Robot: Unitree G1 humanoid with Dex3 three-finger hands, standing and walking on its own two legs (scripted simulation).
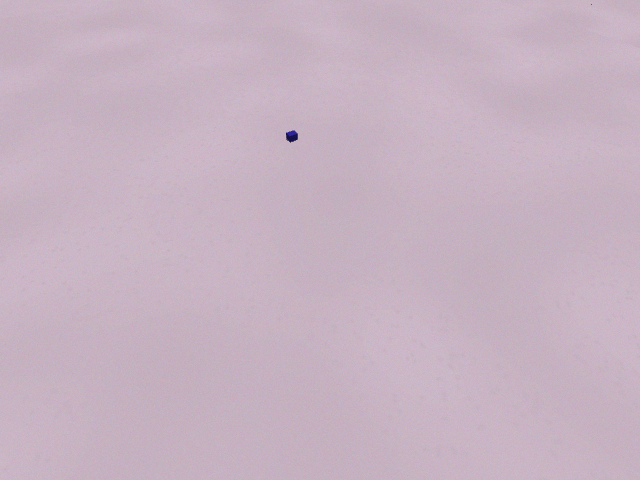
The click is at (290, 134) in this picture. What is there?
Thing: small box
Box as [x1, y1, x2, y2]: [286, 130, 297, 141]
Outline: 293,130 286,133 286,138 289,141 297,139 297,133
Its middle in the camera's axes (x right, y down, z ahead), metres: -0.15 -0.57 +2.17
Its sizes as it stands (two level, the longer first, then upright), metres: 0.051 0.041 0.037
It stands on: the floor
